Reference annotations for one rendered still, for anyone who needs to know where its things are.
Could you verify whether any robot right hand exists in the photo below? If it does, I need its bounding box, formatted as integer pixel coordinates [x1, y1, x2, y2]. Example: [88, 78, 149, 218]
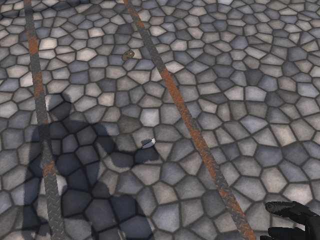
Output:
[260, 201, 320, 240]

